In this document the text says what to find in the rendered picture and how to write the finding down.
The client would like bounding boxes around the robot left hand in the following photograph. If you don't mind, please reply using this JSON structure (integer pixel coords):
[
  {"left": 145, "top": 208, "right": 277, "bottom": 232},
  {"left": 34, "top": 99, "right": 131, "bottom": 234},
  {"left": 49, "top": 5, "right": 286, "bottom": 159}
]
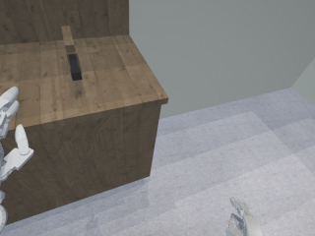
[{"left": 0, "top": 87, "right": 33, "bottom": 187}]

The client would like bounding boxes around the robot right hand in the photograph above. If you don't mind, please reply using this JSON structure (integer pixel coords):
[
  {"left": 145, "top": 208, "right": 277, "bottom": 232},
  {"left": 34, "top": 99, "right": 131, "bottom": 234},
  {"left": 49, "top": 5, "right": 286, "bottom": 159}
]
[{"left": 225, "top": 197, "right": 264, "bottom": 236}]

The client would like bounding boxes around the tap lever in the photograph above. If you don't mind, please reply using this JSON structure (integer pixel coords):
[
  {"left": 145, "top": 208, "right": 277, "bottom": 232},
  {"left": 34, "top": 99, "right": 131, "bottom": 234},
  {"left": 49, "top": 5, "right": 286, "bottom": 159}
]
[{"left": 68, "top": 54, "right": 83, "bottom": 81}]

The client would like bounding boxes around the counter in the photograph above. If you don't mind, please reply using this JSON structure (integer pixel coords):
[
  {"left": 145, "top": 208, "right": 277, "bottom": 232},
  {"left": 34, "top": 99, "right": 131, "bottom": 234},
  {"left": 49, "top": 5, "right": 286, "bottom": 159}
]
[{"left": 0, "top": 0, "right": 169, "bottom": 226}]

